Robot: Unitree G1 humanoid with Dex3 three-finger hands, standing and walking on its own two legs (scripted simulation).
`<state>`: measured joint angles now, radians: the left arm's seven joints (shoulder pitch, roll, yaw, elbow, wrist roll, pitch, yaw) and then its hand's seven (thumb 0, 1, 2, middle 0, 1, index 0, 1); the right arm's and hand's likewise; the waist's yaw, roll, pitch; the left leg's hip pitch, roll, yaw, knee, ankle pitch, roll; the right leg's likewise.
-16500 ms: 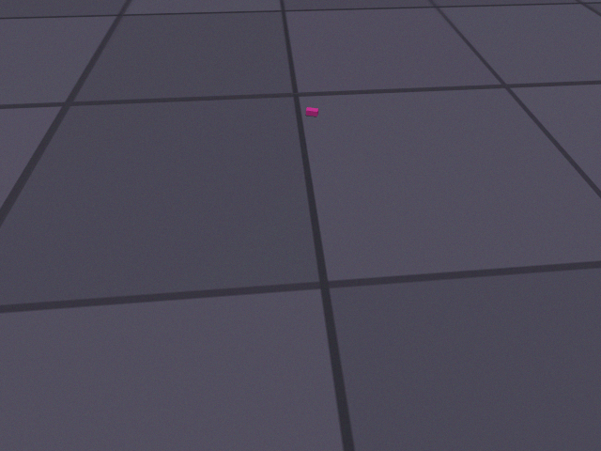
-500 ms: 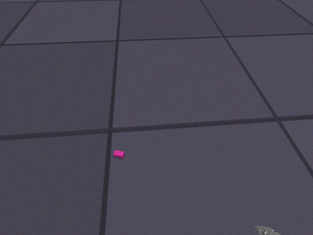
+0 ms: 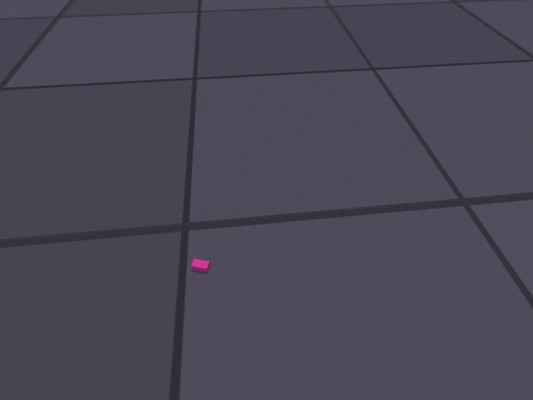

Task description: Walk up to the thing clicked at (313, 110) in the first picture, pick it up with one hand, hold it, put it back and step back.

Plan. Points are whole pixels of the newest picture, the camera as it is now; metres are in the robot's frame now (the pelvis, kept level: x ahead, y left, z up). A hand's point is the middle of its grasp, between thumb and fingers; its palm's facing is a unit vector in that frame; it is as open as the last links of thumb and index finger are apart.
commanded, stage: stand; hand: left
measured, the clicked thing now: (200, 265) +0.78 +0.27 -0.77
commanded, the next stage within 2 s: walk up in 0.36 s
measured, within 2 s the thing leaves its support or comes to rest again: neither
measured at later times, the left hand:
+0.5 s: hand out of the picture +0.08 +0.27 -0.15, palm faces -0.01 -0.93 -0.36, open 7.4 cm
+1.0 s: hand (115, 353) +0.24 +0.28 -0.15, palm faces -0.06 -0.91 -0.40, open 7.4 cm
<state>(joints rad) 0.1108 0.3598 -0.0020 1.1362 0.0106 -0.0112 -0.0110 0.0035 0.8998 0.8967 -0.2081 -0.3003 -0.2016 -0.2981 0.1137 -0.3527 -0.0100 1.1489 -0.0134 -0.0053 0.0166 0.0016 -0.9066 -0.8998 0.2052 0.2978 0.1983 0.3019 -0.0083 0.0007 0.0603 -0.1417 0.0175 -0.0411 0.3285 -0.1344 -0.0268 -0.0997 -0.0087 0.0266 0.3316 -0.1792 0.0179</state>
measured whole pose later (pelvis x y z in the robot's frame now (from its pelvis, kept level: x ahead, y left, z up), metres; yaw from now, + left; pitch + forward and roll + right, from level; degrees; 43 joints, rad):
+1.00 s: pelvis +0.16 +0.00 -0.03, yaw +0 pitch -4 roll +1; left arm 0.26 0.42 0.06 0.88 0.02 -0.07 -0.05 0.00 0.90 0.90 -0.21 -0.30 -0.20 -0.30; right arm 0.34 -0.40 -0.06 0.86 -0.01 -0.03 0.05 0.00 -0.90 -0.90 0.21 0.30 0.20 0.30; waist -0.03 0.02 0.11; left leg -0.09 0.04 0.03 0.67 -0.47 0.01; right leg -0.37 -0.02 -0.05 0.60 -0.15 -0.04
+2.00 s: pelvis +0.34 +0.05 -0.01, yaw -3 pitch -3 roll +1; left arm 0.10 0.36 -0.01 1.03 0.00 -0.02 -0.01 0.00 0.90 0.90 -0.21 -0.30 -0.20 -0.30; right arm 0.11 -0.36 0.01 1.04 0.00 -0.02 0.02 0.00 -0.91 -0.90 0.21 0.30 0.20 0.30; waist 0.00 0.00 0.08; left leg -0.21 0.06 0.09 0.53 -0.27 -0.02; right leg -0.25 -0.03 0.00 0.56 -0.27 0.01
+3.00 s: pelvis +0.36 +0.05 +0.00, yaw -3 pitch -2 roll +0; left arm 0.08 0.34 0.01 1.16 0.01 -0.01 -0.01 0.00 0.90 0.90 -0.21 -0.30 -0.20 -0.30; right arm 0.08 -0.34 -0.01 1.16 -0.01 -0.01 0.01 0.00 -0.91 -0.90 0.21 0.30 0.20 0.30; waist -0.01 0.00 0.05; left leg -0.09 0.06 0.10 0.30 -0.18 -0.03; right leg -0.12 -0.02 0.00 0.33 -0.17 0.01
